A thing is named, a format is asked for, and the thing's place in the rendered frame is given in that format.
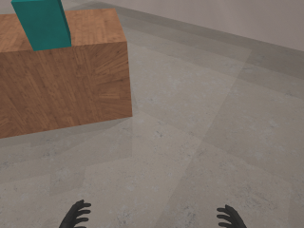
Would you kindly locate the left robot hand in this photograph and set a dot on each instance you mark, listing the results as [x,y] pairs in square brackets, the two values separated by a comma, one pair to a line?
[70,220]

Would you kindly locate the right robot hand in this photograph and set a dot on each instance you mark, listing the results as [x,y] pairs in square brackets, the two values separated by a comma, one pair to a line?
[234,218]

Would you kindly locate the carton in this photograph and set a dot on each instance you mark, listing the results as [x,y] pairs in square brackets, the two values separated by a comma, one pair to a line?
[44,22]

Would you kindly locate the pedestal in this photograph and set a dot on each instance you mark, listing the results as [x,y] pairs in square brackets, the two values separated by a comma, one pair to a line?
[48,89]

